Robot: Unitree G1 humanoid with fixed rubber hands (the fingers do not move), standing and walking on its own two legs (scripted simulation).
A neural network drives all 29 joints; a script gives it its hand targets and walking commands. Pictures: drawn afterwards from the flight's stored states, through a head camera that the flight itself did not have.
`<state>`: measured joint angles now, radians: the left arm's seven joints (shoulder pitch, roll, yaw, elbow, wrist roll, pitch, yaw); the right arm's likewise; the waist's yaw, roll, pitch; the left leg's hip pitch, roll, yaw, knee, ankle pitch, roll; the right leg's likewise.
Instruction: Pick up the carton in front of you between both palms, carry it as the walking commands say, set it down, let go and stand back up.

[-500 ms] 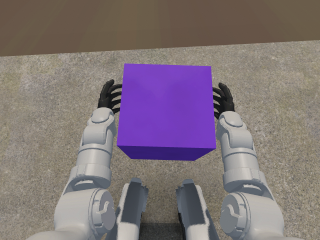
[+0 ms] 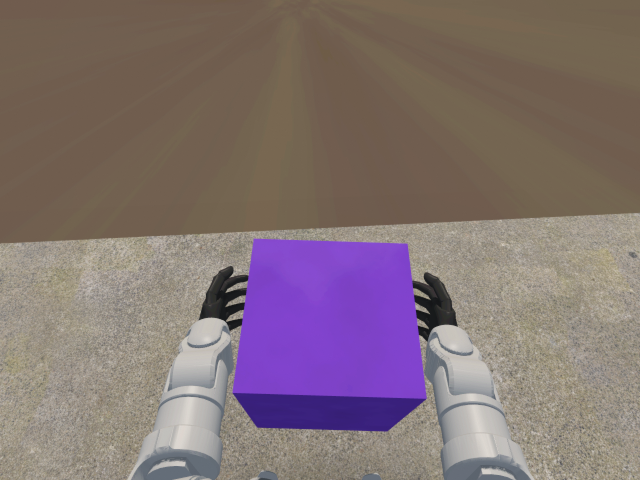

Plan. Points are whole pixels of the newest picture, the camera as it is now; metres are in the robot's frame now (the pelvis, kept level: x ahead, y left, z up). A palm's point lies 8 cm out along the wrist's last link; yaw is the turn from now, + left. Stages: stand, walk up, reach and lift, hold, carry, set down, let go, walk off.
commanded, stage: reach and lift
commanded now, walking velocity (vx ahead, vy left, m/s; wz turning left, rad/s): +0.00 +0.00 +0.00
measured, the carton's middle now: (326, 343) +0.33 +0.00 -0.10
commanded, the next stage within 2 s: hold in 1.34 s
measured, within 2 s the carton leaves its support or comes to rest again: neither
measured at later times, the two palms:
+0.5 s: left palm (193, 316) +0.29 +0.15 +0.07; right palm (469, 324) +0.29 -0.15 +0.07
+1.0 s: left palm (192, 304) +0.30 +0.15 +0.08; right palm (471, 313) +0.30 -0.15 +0.08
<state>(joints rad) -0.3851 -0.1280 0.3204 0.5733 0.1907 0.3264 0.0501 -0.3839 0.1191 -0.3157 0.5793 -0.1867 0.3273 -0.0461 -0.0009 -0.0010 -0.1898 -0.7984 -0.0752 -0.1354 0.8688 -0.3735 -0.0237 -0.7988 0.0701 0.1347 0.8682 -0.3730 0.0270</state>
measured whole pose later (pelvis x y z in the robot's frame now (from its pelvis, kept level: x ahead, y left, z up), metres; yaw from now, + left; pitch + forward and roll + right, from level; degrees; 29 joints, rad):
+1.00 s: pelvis +0.01 +0.00 +0.05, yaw +0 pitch -4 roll +0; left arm -0.28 -0.16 0.26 0.33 0.28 0.64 -0.01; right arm -0.28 0.16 -0.26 0.33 -0.28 0.65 0.00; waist 0.00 0.00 -0.01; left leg -0.13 -0.04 -0.14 0.41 -0.21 -0.01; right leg -0.13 0.04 0.14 0.41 -0.21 0.01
